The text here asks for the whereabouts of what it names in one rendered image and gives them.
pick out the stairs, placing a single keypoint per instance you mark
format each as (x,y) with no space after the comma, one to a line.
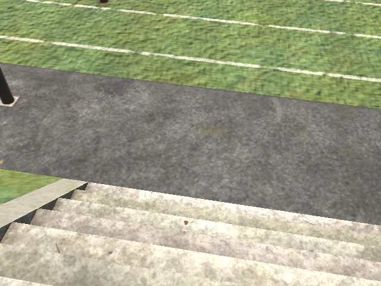
(115,236)

